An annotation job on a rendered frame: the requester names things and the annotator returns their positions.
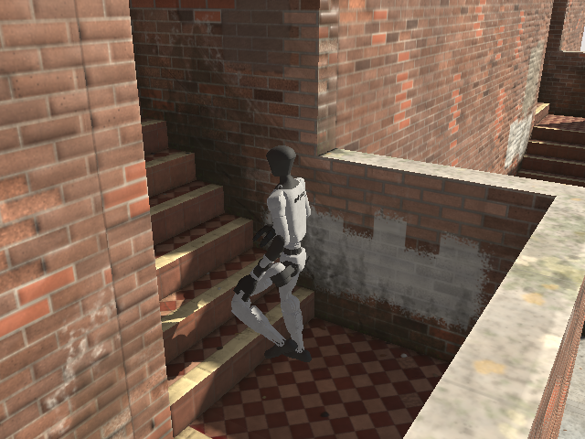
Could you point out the left robot upper arm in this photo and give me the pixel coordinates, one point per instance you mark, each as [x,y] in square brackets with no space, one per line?
[276,203]

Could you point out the left robot forearm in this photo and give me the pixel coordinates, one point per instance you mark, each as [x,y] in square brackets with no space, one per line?
[273,252]

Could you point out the right robot thigh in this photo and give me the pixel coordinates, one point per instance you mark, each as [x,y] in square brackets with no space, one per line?
[288,302]

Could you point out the right robot upper arm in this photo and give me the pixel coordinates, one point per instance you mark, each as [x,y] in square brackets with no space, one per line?
[308,210]

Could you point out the robot right shin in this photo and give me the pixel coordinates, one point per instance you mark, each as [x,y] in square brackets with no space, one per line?
[294,325]

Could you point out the left robot hand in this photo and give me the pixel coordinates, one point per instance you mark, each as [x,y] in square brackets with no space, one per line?
[248,285]

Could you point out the right robot hand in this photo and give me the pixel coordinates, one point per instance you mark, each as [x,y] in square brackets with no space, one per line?
[270,234]

